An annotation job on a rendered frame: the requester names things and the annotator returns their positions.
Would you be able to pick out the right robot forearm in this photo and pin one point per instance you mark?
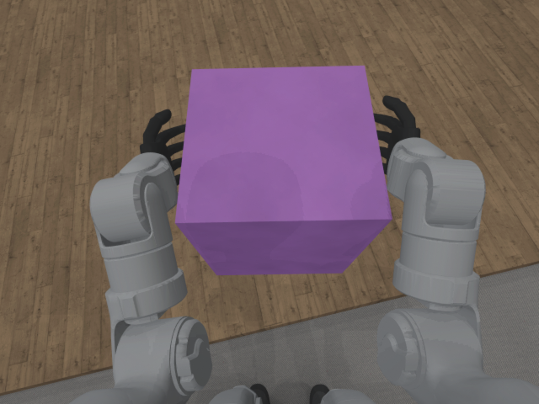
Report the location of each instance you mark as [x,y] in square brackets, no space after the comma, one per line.
[443,200]

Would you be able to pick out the left robot forearm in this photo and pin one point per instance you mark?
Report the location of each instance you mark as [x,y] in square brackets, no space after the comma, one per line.
[129,213]

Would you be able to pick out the robot right upper arm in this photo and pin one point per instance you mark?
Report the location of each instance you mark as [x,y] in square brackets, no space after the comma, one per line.
[436,357]

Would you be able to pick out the robot right hand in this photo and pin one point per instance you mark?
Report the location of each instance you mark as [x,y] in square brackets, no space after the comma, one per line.
[402,129]

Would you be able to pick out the robot left shin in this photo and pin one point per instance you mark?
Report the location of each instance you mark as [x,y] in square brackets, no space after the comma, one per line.
[243,386]

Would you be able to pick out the robot left hand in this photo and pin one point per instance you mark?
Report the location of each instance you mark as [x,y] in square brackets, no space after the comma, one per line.
[154,142]

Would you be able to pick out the carton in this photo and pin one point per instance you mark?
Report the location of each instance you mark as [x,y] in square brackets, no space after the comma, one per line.
[281,170]

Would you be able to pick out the robot left foot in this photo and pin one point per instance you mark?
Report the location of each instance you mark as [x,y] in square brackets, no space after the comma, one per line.
[261,391]

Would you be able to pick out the robot left upper arm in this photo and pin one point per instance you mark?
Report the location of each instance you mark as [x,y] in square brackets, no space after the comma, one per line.
[159,362]

